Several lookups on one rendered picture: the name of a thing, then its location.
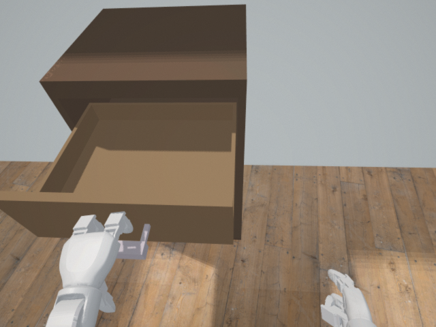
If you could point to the handle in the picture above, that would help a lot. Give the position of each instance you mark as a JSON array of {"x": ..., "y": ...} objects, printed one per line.
[{"x": 136, "y": 250}]

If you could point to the robot right hand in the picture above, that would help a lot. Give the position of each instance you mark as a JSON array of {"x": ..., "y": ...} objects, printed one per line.
[{"x": 338, "y": 310}]

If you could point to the left robot forearm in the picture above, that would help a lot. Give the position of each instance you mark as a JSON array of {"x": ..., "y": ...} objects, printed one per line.
[{"x": 75, "y": 306}]

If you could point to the robot left hand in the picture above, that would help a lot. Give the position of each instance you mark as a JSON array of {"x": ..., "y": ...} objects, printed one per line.
[{"x": 88, "y": 256}]

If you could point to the drawer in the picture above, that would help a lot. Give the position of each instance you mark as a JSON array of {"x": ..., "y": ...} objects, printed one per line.
[{"x": 170, "y": 165}]

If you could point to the cabinet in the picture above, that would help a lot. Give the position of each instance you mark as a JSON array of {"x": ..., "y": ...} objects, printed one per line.
[{"x": 179, "y": 54}]

